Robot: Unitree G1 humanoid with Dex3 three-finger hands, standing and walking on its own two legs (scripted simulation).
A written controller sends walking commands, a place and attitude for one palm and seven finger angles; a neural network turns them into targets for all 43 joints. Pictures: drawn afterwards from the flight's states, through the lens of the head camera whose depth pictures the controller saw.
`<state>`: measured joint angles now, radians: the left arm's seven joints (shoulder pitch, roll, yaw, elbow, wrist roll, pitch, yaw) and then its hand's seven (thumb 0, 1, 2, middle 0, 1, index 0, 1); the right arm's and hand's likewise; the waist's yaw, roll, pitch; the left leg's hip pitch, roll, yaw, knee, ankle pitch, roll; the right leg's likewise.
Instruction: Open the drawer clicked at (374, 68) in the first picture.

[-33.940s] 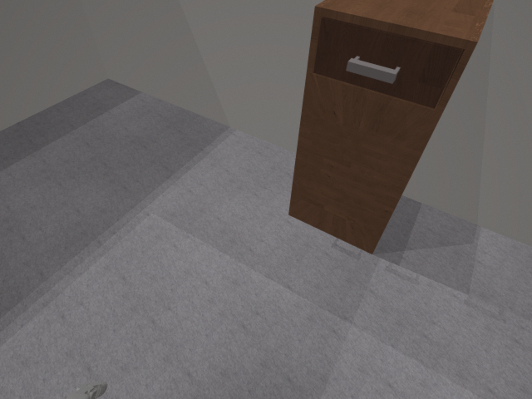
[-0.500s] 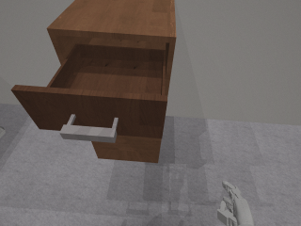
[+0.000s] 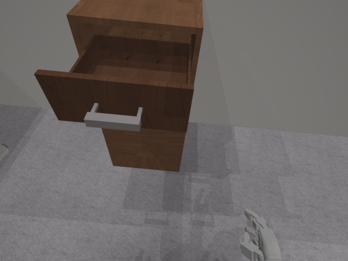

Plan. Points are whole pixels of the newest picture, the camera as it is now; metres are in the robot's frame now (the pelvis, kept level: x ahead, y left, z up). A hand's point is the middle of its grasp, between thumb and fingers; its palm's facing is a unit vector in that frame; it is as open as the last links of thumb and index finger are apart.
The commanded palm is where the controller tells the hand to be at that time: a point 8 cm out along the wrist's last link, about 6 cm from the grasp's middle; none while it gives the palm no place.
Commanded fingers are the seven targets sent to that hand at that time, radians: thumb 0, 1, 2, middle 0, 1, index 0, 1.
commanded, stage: stop stepping back and stand still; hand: left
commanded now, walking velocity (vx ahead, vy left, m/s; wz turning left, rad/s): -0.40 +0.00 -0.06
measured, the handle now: (115, 115) +0.44 +0.19 +0.07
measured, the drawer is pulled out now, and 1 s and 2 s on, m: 0.28 0.28 0.28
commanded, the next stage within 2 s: let the arm hang, fingers relaxed in 1.30 s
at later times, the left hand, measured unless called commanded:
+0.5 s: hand out of the picture +0.07 +0.23 +0.24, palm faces +0.53 -0.75 -0.40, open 7.4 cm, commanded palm +0.00 +0.26 +0.26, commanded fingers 0.00 0.90 0.90 -0.20 -0.30 -0.20 -0.30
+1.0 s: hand out of the picture +0.07 +0.23 +0.24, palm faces +0.54 -0.74 -0.41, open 7.4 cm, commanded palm +0.00 +0.27 +0.26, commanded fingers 0.00 0.90 0.90 -0.20 -0.30 -0.20 -0.30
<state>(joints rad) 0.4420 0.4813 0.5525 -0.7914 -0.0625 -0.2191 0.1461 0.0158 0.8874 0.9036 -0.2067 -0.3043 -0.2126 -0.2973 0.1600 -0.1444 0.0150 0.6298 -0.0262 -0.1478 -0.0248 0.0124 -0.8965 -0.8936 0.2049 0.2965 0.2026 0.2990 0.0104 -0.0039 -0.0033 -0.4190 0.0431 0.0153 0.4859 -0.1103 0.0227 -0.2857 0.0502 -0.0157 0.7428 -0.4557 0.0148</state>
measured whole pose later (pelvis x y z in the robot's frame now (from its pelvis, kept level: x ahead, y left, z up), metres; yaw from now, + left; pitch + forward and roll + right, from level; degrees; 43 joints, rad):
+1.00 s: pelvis -0.12 -0.01 -0.01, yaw +3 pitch +0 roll +0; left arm 0.44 0.44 0.51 -0.71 -0.04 -0.25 0.17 0.01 0.89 0.90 -0.21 -0.30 -0.21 -0.30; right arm 0.23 -0.21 -0.01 0.63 0.00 -0.12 -0.07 0.01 -0.90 -0.89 0.20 0.30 0.20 0.30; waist -0.01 -0.04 0.00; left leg -0.32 0.04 0.08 0.60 -0.29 0.00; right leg -0.24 -0.01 -0.06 0.61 -0.38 -0.02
